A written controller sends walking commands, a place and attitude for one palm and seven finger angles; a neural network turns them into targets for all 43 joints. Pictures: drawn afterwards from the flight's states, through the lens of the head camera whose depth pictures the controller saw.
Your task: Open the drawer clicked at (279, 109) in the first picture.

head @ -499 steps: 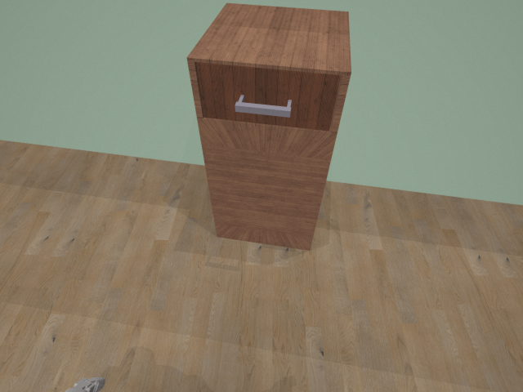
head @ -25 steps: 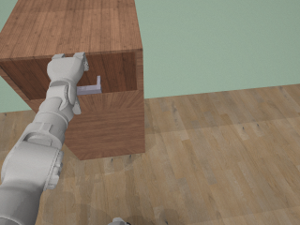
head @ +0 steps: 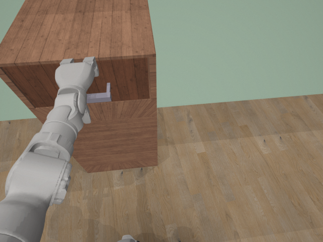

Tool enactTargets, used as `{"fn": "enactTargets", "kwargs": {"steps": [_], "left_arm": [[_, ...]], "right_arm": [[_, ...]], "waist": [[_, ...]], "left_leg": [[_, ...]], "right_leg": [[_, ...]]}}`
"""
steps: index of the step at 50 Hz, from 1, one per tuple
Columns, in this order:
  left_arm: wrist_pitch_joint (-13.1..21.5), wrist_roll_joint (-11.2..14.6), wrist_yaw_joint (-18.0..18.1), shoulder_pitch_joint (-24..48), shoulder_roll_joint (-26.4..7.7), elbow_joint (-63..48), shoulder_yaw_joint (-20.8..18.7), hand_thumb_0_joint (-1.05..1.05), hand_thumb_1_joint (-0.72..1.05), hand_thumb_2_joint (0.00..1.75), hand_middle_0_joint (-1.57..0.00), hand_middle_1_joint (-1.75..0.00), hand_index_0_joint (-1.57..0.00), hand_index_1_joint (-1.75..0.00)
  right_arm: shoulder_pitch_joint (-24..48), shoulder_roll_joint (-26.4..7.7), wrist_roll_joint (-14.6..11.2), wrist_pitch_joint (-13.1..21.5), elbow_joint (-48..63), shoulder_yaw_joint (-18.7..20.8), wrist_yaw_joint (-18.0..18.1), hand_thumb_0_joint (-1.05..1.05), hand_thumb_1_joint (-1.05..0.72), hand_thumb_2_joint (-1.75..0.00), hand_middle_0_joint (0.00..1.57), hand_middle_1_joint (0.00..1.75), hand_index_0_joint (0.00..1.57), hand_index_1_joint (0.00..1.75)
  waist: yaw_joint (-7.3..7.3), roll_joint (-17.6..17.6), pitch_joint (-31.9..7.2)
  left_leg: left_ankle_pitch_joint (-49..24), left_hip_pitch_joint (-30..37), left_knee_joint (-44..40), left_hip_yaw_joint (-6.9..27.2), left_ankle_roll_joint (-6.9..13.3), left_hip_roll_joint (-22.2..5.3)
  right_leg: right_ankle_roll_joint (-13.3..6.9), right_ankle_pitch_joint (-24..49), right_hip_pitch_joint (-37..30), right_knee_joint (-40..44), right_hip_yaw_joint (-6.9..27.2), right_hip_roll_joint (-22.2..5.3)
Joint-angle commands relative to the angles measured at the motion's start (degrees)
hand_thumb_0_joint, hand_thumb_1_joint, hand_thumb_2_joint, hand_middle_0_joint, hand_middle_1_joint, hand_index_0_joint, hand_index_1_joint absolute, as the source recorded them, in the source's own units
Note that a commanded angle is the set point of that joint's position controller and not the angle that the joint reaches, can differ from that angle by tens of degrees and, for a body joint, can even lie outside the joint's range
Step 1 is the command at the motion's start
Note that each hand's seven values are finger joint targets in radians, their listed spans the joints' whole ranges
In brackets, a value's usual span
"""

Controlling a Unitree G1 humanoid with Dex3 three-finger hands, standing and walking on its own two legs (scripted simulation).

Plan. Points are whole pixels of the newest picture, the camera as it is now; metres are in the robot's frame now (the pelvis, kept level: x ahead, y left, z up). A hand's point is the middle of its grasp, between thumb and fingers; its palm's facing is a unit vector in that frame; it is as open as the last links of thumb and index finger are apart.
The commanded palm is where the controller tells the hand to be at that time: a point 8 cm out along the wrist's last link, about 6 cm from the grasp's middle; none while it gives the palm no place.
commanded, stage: lower the fingers behind the handle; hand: left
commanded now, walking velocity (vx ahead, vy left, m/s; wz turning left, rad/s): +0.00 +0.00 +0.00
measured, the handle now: (85, 93) +0.54 +0.20 +0.01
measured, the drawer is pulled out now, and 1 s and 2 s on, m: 0.00 0.00 0.00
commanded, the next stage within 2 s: close the thumb around the handle in 1.36 s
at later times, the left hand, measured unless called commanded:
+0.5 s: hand (84, 92) +0.50 +0.18 +0.06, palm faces +0.00 +0.00 -1.00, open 13.7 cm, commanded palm +0.50 +0.18 +0.08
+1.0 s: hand (94, 104) +0.50 +0.17 +0.01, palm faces +0.02 -0.02 -1.00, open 13.4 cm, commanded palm +0.51 +0.17 +0.05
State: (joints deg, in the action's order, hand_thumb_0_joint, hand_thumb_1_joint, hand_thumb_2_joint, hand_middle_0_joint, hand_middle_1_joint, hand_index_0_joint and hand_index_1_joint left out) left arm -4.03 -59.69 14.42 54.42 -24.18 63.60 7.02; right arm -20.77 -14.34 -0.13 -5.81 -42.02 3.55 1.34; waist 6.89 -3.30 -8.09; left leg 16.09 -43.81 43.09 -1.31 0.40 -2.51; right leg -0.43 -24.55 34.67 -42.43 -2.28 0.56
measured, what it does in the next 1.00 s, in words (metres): stands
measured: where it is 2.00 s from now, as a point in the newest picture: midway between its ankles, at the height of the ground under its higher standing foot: outside the picture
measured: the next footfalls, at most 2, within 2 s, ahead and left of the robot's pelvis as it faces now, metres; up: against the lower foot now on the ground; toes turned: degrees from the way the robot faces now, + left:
none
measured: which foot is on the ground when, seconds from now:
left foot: down 0.00-1.00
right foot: down 0.00-1.00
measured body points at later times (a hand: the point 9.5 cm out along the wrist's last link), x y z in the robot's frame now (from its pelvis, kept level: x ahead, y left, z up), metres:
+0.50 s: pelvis -0.02 +0.00 -0.02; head +0.07 +0.01 +0.42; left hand +0.49 +0.18 +0.12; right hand -0.03 -0.27 -0.14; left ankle +0.04 +0.12 -0.71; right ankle -0.05 -0.12 -0.71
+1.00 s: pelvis -0.04 +0.02 -0.03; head +0.08 +0.03 +0.40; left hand +0.50 +0.17 +0.06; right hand -0.06 -0.24 -0.16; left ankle +0.04 +0.12 -0.71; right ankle -0.05 -0.12 -0.71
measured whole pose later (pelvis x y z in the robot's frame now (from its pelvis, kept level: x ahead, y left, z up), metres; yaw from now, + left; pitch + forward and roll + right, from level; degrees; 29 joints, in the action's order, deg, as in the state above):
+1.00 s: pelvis -0.04 +0.02 -0.03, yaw -1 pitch +23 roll -4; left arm -10.9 -62.3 24.8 62.6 -22.2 73.3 6.5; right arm -20.7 -13.1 1.0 -4.9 -42.7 0.8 1.8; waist 11.5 -3.7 -8.9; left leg 17.2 -60.8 54.5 -0.6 1.9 -2.7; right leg 0.8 -26.0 51.2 -53.8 -2.6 0.6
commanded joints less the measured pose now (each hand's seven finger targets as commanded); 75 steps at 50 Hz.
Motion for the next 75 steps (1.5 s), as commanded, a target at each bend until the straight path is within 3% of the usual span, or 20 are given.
{"fn": "enactTargets", "kwargs": {"steps": [1, 3, 5, 6, 14, 19, 24, 28, 30, 32, 34, 38, 40, 47, 50, 52, 55, 62, 73, 75], "left_arm": [[0.15, -0.75, 1.15, 27.51, -7.59, -8.61, 0.32, 0.0, -0.5, 0.3, -0.3, -1.2, -0.3, -1.2], [-0.19, -1.19, 1.32, 25.71, -9.39, -6.89, -1.13, 0.0, -0.5, 0.3, -0.3, -1.2, -0.3, -1.2], [-0.53, -1.03, 1.12, 26.95, -6.74, -6.76, 1.14, 0.0, -0.5, 0.3, -0.3, -1.2, -0.3, -1.2], [-0.62, -0.92, 1.05, 27.2, -7.54, -6.31, 0.37, 0.0, -0.5, 0.3, -0.3, -1.2, -0.3, -1.2], [-1.7, -1.8, 0.58, 25.89, -9.58, -3.52, -0.2, 0.0, -0.5, 0.3, -0.3, -1.2, -0.3, -1.2], [-2.09, -1.75, -0.01, 25.55, -9.79, -1.14, 0.2, 0.0, -0.5, 0.3, -0.3, -1.2, -0.3, -1.2], [-2.34, -1.91, -0.42, 25.23, -8.16, 0.26, 1.72, 0.0, -0.5, 0.3, -0.3, -1.2, -0.3, -1.2], [-2.18, -1.76, -0.89, 26.89, -11.27, 1.84, -0.06, 0.0, -0.5, 0.3, -0.3, -1.2, -0.3, -1.2], [0.76, -1.3, -0.71, 31.43, -11.63, -4.05, -0.35, 0.0, -0.5, 0.3, -0.3, -1.2, -0.3, -1.2], [4.63, -1.87, 0.66, 35.09, -17.04, -10.67, -4.76, 0.0, -0.5, 0.3, -0.3, -1.2, -0.3, -1.2], [6.73, -3.23, 3.63, 35.2, -19.92, -13.77, -7.56, 0.0, -0.5, 0.3, -0.3, -1.2, -0.3, -1.2], [2.63, -4.23, 9.71, 32.98, -16.71, -7.95, -6.74, 0.0, -0.5, 0.3, -0.3, -1.2, -0.3, -1.2], [-0.69, -4.13, 11.42, 35.43, -15.61, -6.93, -5.29, 0.0, -0.5, 0.3, -0.3, -1.2, -0.3, -1.2], [-10.41, -3.57, 10.38, 38.97, -12.7, 2.78, -1.34, 0.0, -0.5, 0.3, -0.3, -1.2, -0.3, -1.2], [-10.84, -3.45, 8.1, 38.64, -14.57, 4.01, -1.82, 0.0, -0.5, 0.3, -0.3, -1.2, -0.3, -1.2], [-9.75, -2.99, 6.34, 38.4, -13.21, 3.89, -0.57, 0.0, -0.5, 0.3, -0.3, -1.2, -0.3, -1.2], [-6.96, -3.13, 4.57, 37.33, -15.54, 2.53, -1.8, 0.0, -0.5, 0.3, -0.3, -1.2, -0.3, -1.2], [-1.81, -2.68, 4.75, 35.57, -14.74, -0.45, -2.07, 0.0, -0.5, 0.3, -0.3, -1.2, -0.3, -1.2], [-6.24, -2.25, 7.07, 36.71, -16.25, -0.59, -3.44, 0.0, -0.5, 0.3, -0.3, -1.2, -0.3, -1.2], [-6.78, -2.01, 6.61, 36.27, -16.12, 0.77, -3.04, 0.0, -0.39, 0.35, -0.31, -1.21, -0.31, -1.21]], "right_arm": [[-7.69, -8.74, -0.01, 0.6, 3.13, 2.9, 0.27, 0.0, -0.9, -0.9, 0.2, 0.3, 0.2, 0.3], [-7.72, -9.04, -0.07, 0.37, 3.25, 2.93, 0.35, 0.0, -0.9, -0.9, 0.2, 0.3, 0.2, 0.3], [-7.58, -8.77, -0.03, 0.47, 3.31, 2.83, 0.18, 0.0, -0.9, -0.9, 0.2, 0.3, 0.2, 0.3], [-7.69, -8.91, 0.02, 0.49, 3.22, 2.83, 0.25, 0.0, -0.9, -0.9, 0.2, 0.3, 0.2, 0.3], [-8.08, -9.09, -0.04, 0.22, 3.97, 2.41, 0.5, 0.0, -0.9, -0.9, 0.2, 0.3, 0.2, 0.3], [-8.39, -9.33, -0.2, 0.21, 4.32, 1.93, 0.67, 0.0, -0.9, -0.9, 0.2, 0.3, 0.2, 0.3], [-8.85, -9.34, -0.17, 0.31, 4.66, 1.8, 0.66, 0.0, -0.9, -0.9, 0.2, 0.3, 0.2, 0.3], [-9.11, -9.87, -0.29, 0.51, 4.78, 1.35, 0.99, 0.0, -0.9, -0.9, 0.2, 0.3, 0.2, 0.3], [-9.27, -9.4, 0.15, 1.46, 5.31, 1.59, 1.29, 0.0, -0.9, -0.9, 0.2, 0.3, 0.2, 0.3], [-10.31, -9.42, 0.57, 2.48, 5.31, 2.0, 1.74, 0.0, -0.9, -0.9, 0.2, 0.3, 0.2, 0.3], [-10.54, -9.11, 0.96, 3.08, 5.3, 2.14, 1.88, 0.0, -0.9, -0.9, 0.2, 0.3, 0.2, 0.3], [-11.16, -9.46, 1.48, 3.36, 2.95, 2.4, 1.2, 0.0, -0.9, -0.9, 0.2, 0.3, 0.2, 0.3], [-11.17, -9.66, 1.46, 3.02, 2.19, 2.22, 0.78, 0.0, -0.9, -0.9, 0.2, 0.3, 0.2, 0.3], [-9.99, -10.14, 0.95, 1.33, 1.39, 0.87, 1.17, 0.0, -0.9, -0.9, 0.2, 0.3, 0.2, 0.3], [-9.19, -10.16, 0.78, 1.16, 2.19, 0.3, 1.95, 0.0, -0.9, -0.9, 0.2, 0.3, 0.2, 0.3], [-8.9, -9.97, 0.68, 1.51, 3.1, 0.09, 2.49, 0.0, -0.9, -0.9, 0.2, 0.3, 0.2, 0.3], [-8.52, -9.94, 0.57, 2.2, 4.34, -0.18, 3.28, 0.0, -0.9, -0.9, 0.2, 0.3, 0.2, 0.3], [-9.21, -9.73, 0.63, 3.59, 5.8, 0.2, 3.29, 0.0, -0.9, -0.9, 0.2, 0.3, 0.2, 0.3], [-10.33, -10.11, 0.62, 2.58, 3.67, 0.45, 2.54, 0.0, -0.9, -0.9, 0.2, 0.3, 0.2, 0.3], [-10.16, -10.02, 0.44, 2.28, 3.49, 0.21, 2.68, 0.0, -0.9, -0.9, 0.2, 0.3, 0.2, 0.3]], "waist": [[4.27, 2.16, -18.15], [3.88, 2.3, -17.4], [4.61, 1.62, -16.08], [4.93, 3.67, -16.09], [4.78, 1.43, -16.61], [5.48, 3.32, -14.01], [5.93, 2.55, -14.3], [6.36, 3.34, -13.26], [6.5, 0.61, -17.5], [5.68, -1.92, -25.35], [4.48, -6.06, -28.92], [5.63, -3.39, -25.72], [6.21, -4.67, -26.45], [8.72, -3.05, -21.25], [8.67, -1.91, -20.41], [9.25, -1.31, -19.26], [8.57, -0.94, -19.36], [8.07, -1.64, -21.12], [7.22, -3.36, -24.68], [7.77, -1.6, -21.75]], "left_leg": [[-13.65, 22.69, -0.74, 0.39, 2.65, 2.77], [-12.38, 21.5, -0.55, 0.33, 2.62, 2.7], [-10.78, 20.68, -0.38, 0.22, 2.63, 2.74], [-11.26, 20.08, 0.0, 0.17, 2.85, 2.67], [-8.17, 16.76, 1.63, -0.08, 2.93, 2.79], [-4.82, 13.02, 2.15, 0.1, 3.05, 2.65], [-2.28, 11.65, 3.0, 0.31, 3.02, 2.61], [1.15, 8.65, 3.56, 0.79, 2.98, 2.37], [1.34, 9.56, 4.69, 1.06, 3.17, 2.3], [-0.34, 12.45, 6.22, 2.17, 3.19, 1.88], [-2.44, 14.63, 7.3, 2.83, 2.9, 1.72], [-3.86, 14.01, 7.39, 3.96, 2.39, 1.29], [-3.6, 14.38, 7.03, 3.8, 2.2, 1.49], [0.44, 12.52, 4.94, 3.59, 1.96, 1.69], [2.74, 10.48, 4.95, 3.02, 2.24, 1.85], [4.42, 9.68, 4.92, 2.9, 2.46, 1.96], [6.04, 7.55, 5.79, 2.63, 2.72, 1.98], [7.73, 7.64, 6.98, 3.75, 2.61, 1.52], [3.67, 10.98, 6.44, 3.79, 2.3, 1.42], [4.1, 9.47, 6.03, 3.33, 2.42, 1.45]], "right_leg": [[-0.67, 16.57, 4.33, 6.45, 0.33, 3.21], [-0.58, 15.61, 5.1, 6.16, 0.4, 3.22], [-0.58, 14.41, 6.5, 6.1, 0.27, 3.19], [-0.5, 15.14, 5.69, 6.04, 0.38, 3.13], [-0.46, 12.33, 8.06, 4.5, 0.79, 3.08], [-0.31, 9.59, 10.15, 3.82, 0.5, 3.13], [-0.39, 6.81, 12.96, 2.68, 0.28, 3.22], [-0.36, 4.08, 15.1, 1.46, 0.04, 3.09], [-0.41, 3.97, 15.57, 0.22, 0.46, 3.09], [-0.59, 4.68, 15.51, -1.74, 0.74, 3.3], [-1.06, 4.94, 17.3, -3.05, 0.4, 3.58], [-0.99, 5.12, 20.23, -3.27, -1.1, 4.06], [-0.99, 5.14, 20.4, -2.91, -1.16, 4.07], [-0.75, 3.46, 21.33, -1.83, -1.51, 3.78], [-0.6, 2.48, 19.93, -1.68, -1.18, 3.47], [-0.44, 1.54, 20.39, -1.51, -1.16, 3.36], [-0.35, 0.31, 20.17, -2.27, -0.8, 3.11], [-0.46, -1.08, 23.08, -4.28, -1.09, 3.15], [-0.63, 1.34, 20.92, -3.24, -1.25, 3.48], [-0.44, 1.37, 20.12, -2.43, -1.2, 3.56]]}}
